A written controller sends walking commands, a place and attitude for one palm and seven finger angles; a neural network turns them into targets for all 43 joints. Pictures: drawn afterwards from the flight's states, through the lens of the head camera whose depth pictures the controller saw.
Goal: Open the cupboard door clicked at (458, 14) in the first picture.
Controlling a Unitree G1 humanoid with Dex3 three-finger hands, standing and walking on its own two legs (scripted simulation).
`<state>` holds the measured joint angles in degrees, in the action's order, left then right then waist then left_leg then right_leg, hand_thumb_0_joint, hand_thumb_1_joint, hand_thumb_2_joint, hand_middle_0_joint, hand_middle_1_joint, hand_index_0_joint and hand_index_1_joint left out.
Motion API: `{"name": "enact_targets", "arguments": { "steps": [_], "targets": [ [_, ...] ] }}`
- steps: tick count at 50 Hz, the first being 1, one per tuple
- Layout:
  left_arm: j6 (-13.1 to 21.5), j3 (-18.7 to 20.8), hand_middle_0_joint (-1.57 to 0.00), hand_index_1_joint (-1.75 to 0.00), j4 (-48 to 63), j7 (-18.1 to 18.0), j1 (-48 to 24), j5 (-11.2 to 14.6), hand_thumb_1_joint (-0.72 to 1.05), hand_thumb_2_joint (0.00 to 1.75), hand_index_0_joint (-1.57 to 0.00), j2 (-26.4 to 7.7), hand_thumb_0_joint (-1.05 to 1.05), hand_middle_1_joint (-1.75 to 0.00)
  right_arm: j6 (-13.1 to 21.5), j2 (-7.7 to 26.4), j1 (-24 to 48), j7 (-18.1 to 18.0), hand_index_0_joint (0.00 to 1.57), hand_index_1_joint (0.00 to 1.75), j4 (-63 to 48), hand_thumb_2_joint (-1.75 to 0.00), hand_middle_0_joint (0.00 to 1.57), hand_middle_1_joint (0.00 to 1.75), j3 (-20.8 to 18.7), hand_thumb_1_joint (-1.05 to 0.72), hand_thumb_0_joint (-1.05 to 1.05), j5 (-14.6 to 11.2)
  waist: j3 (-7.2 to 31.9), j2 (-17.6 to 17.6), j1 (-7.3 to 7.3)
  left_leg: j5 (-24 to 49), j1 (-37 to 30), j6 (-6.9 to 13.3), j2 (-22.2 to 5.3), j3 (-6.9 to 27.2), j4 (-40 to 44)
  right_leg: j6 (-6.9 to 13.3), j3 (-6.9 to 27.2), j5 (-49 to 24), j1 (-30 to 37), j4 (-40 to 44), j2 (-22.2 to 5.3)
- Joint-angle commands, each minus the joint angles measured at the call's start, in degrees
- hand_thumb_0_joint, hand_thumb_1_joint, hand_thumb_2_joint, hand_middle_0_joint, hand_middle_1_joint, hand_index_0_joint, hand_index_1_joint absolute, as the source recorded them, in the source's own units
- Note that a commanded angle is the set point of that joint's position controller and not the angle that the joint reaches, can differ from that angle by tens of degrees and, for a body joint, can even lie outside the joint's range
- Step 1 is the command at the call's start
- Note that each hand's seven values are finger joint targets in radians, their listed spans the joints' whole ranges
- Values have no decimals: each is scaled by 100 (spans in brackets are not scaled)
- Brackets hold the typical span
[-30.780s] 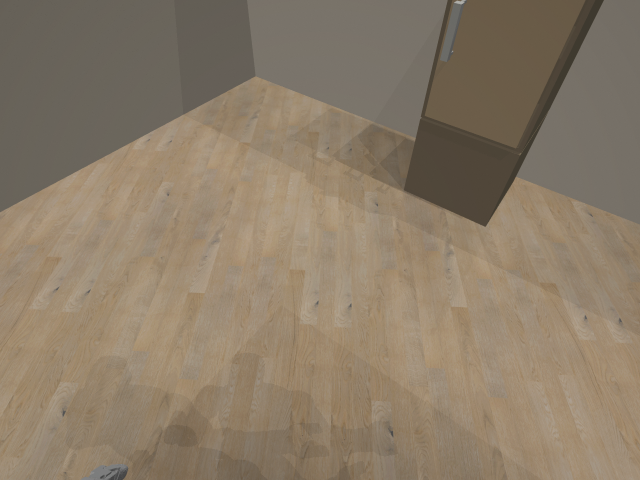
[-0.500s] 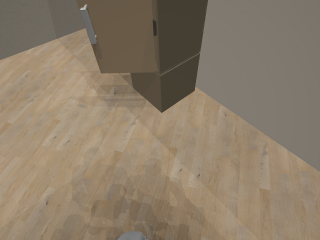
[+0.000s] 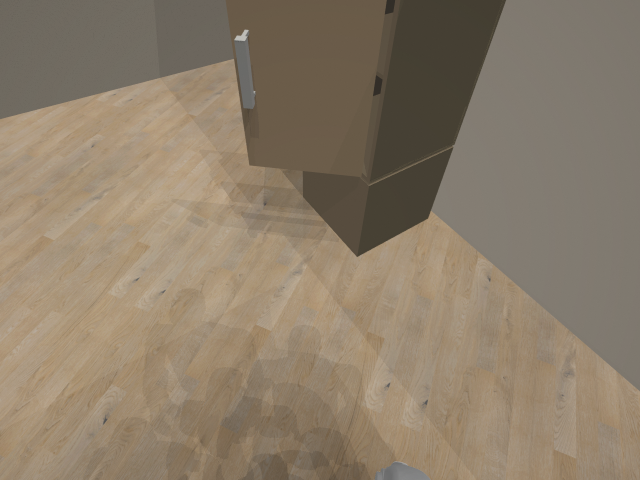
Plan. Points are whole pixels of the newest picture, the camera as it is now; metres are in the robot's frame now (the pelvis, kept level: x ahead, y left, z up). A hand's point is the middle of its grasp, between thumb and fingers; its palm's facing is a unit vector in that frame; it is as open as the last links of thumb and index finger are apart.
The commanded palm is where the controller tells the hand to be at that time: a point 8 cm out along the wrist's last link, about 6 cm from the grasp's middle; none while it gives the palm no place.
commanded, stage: take the last steps up to it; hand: left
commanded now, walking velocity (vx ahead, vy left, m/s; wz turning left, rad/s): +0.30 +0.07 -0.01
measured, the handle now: (247, 70) +1.02 +0.27 -0.01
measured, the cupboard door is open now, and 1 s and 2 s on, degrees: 49 49 49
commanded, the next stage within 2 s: come to a stop and stand still in 0.96 s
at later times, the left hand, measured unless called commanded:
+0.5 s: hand (214, 435) +0.20 +0.18 -0.16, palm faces +0.10 -0.97 -0.21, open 7.1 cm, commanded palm none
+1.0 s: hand (215, 292) +0.45 +0.24 -0.17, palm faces +0.00 -0.98 -0.20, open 7.3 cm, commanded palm none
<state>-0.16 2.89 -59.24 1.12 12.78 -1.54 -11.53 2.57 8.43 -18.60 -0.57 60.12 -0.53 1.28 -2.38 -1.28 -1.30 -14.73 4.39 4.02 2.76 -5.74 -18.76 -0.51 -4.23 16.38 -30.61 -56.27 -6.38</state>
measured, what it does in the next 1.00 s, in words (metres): walks ahead: right foot, then left foot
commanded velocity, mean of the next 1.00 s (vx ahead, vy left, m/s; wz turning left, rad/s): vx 0.27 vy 0.06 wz -0.02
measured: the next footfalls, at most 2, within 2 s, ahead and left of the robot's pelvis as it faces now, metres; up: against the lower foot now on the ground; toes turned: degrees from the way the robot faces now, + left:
right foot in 0.20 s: +0.19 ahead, -0.12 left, +0.00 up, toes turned -8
left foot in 0.64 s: +0.36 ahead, +0.14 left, +0.00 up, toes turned +8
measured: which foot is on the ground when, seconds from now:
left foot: down 0.00-0.20, up 0.22-0.62, down 0.64-1.00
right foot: up 0.00-0.18, down 0.20-0.64, up 0.66-1.00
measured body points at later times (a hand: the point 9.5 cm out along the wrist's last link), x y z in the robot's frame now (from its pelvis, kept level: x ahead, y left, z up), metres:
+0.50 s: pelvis +0.18 -0.01 +0.00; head +0.20 -0.02 +0.45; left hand +0.20 +0.23 -0.15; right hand +0.22 -0.25 -0.15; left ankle +0.25 +0.14 -0.70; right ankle +0.15 -0.11 -0.74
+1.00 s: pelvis +0.37 +0.05 +0.00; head +0.39 +0.05 +0.45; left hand +0.45 +0.29 -0.15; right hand +0.34 -0.18 -0.16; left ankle +0.32 +0.14 -0.74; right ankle +0.43 -0.07 -0.71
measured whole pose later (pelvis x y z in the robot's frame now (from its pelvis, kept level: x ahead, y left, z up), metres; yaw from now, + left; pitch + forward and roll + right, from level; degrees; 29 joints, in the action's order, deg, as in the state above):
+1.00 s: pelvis +0.37 +0.05 +0.00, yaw -2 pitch +0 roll +1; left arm 0.7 3.2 -58.6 0.7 9.2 -1.5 -10.7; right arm 2.8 10.0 -18.7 -1.1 62.3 -1.6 1.7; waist -3.0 -0.9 0.0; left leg -15.9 4.7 2.4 0.6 -10.1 -20.5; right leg 0.7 -5.0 14.5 -26.9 -43.0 -5.3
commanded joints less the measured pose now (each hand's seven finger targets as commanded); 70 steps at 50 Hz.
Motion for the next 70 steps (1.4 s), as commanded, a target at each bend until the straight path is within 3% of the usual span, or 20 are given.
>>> {"name": "enact_targets", "arguments": {
  "steps": [1, 8, 9, 11, 13, 18, 27, 30, 31, 32, 33, 35, 40, 51, 52, 54, 58, 65, 67, 70],
  "targets": [
    [127, 1, -20, -30, 529, 1, -595, 24, 90, 90, -20, -177, 0, -30, 110, 793, -662, -65, 20, 30, 78, -90, 20, 30, -205, -90, 0, 8, -353, 602, 229, 1635, -123, 745, -1617, 921, 860, -5, -39, -274, -249, 898, -9],
    [203, 112, -20, -30, 468, -1, -39, 16, 90, 90, -20, -264, 0, -30, 98, 788, -769, -92, 20, 30, 389, -90, 20, 30, -187, -90, 0, 12, -178, 224, -196, 2244, 503, 404, -1316, 577, -524, 244, -322, -540, 2011, 2332, 470],
    [270, 206, -20, -30, 243, -33, 762, -2, 90, 90, -20, -534, 0, -30, 123, 711, -711, -75, 20, 30, 372, -90, 20, 30, -193, -90, 0, -49, 211, -88, -538, 2024, 1189, 183, -980, 353, -1684, 450, 253, -533, 3320, 2622, 99],
    [314, 369, -20, -30, -28, -143, 1755, 89, 90, 90, -20, -1227, 0, -30, 102, 629, -736, -38, 20, 30, 108, -90, 20, 30, -231, -90, 0, -102, 941, -1364, -627, -1865, 2897, -228, -134, 219, -4942, 1533, 3465, -566, 4397, 4067, -2295],
    [300, 250, -20, -30, 227, -210, 789, 101, 90, 90, -20, -759, 0, -30, 24, 530, 67, -4, 20, 30, -49, -90, 20, 30, -267, -90, 0, -42, -73, -362, -369, -931, 3261, -251, -743, 811, -5314, 1338, 2695, 220, 2776, 4409, -1931],
    [497, 145, -20, -30, 158, -170, 480, 33, 90, 90, -20, -152, 0, -30, -178, 36, -371, 111, 20, 30, 136, -90, 20, 30, -244, -90, 0, 44, -40, -524, 176, 74, 2463, -541, -911, 363, -3861, 843, 605, -946, 1771, 4639, -1011],
    [471, 179, -20, -30, -166, -121, 741, 6, 90, 90, -20, -674, 0, -30, -47, 297, 931, 266, 20, 30, -506, -90, 20, 30, -267, -90, 0, 11, -252, -690, -76, 197, 2092, -538, -659, 0, -1735, 833, 471, -939, 2232, 4353, -1155],
    [388, 197, -20, -30, -197, -129, 669, 38, 90, 90, -20, -666, 0, -30, 34, 532, 436, 215, 20, 30, -363, -90, 20, 30, -298, -90, 0, 28, -136, -391, 268, 375, 586, -447, -362, -281, -841, 600, 184, -1012, 1679, 3517, -829],
    [371, 160, -20, -30, -165, -105, 680, 32, 90, 90, -20, -526, 0, -30, 69, 871, -192, 155, 20, 30, -179, -90, 20, 30, -377, -90, 0, 44, 169, 325, 538, 202, -442, -303, -664, 116, -675, 462, -18, -966, 1106, 2362, -528],
    [364, 112, -20, -30, -9, -79, 793, 76, 90, 90, -20, -212, 0, -30, 97, 1472, -955, 66, 20, 30, -53, -90, 20, 30, -521, -90, 0, 134, 696, 1641, 785, 282, -1398, 256, -2009, 1878, -340, 184, -584, 508, 73, 717, 204],
    [398, 50, -20, -30, 221, -93, 478, 59, 90, 90, -20, -186, 0, -30, 37, 1663, -1335, 2, 20, 30, 12, -90, 20, 30, -524, -90, 0, 109, 803, 1694, 901, 580, -1456, 759, -2695, 2778, 191, 195, -245, 1812, -544, -683, 466],
    [362, 76, -20, -30, 227, -99, 84, 60, 90, 90, -20, -194, 0, -30, 47, 1308, -561, -67, 20, 30, -203, -90, 20, 30, -421, -90, 0, 44, 443, 1079, 624, 104, -432, 864, -2627, 2393, 457, 253, 344, 1090, -879, -1715, 21],
    [185, 51, -20, -30, 7, -27, 520, 13, 90, 90, -20, 46, 0, -30, 209, 758, -23, -93, 20, 30, -195, -90, 20, 30, -226, -90, 0, 13, 219, 731, 82, 1607, 260, 522, -1909, 744, 693, 72, 221, 118, -188, -662, -107],
    [173, 33, -20, -30, 261, -34, -23, 7, 90, 90, -20, -147, 0, -30, 41, 793, -326, -83, 20, 30, 169, -90, 20, 30, -216, -90, 0, 43, -204, 466, -15, 1737, 623, 320, -1607, 326, -158, 192, -282, -470, 1584, 2336, 373],
    [218, 83, -20, -30, 135, -46, 430, 5, 90, 90, -20, -322, 0, -30, 51, 746, -281, -78, 20, 30, 175, -90, 20, 30, -187, -90, 0, 6, 30, 197, -238, 1563, 907, 118, -1353, 149, -799, 250, -117, -830, 2435, 2768, 301],
    [308, 223, -20, -30, -167, -144, 1440, 56, 90, 90, -20, -1145, 0, -30, 30, 524, -400, -35, 20, 30, 11, -90, 20, 30, -174, -90, 0, -82, 620, -1462, -432, -1784, 2541, -467, -234, -423, -3285, 1327, 2377, -2761, 4036, 3645, -1830],
    [251, 41, -20, -30, 175, -340, 140, 70, 90, 90, -20, -620, 0, -30, -253, 341, -120, -132, 20, 30, 140, -90, 20, 30, -121, -90, 0, -152, 479, -768, 42, -1621, 1806, -583, -667, 572, -3373, 1347, 1057, -5037, 2512, 3480, -1388],
    [-4, 149, -20, -30, 215, -353, -115, 118, 90, 90, -20, -659, 0, -30, -425, 426, -363, -102, 20, 30, 185, -90, 20, 30, -248, -90, 0, -63, 427, -285, 227, 1161, 609, -573, -657, 265, -816, 614, 407, -3073, 1721, 2637, -691],
    [-120, 85, -20, -30, 382, -362, 34, 139, 90, 90, -20, -288, 0, -30, -398, 1028, -183, -137, 20, 30, -104, -90, 20, 30, -350, -90, 0, -2, 382, 1199, 134, 3662, 895, 266, -2084, 1561, -354, 67, -189, -101, 1388, 1764, 256],
    [-244, 122, -20, -30, 465, -338, -196, 134, 90, 90, -20, -304, 0, -30, -359, 1087, 185, -263, 20, 30, -274, -90, 20, 30, -351, -90, 0, 58, 180, 1351, 210, 4114, 1129, 907, -2368, 1876, -163, 90, 521, 1906, 881, -249, 516]
  ]
}}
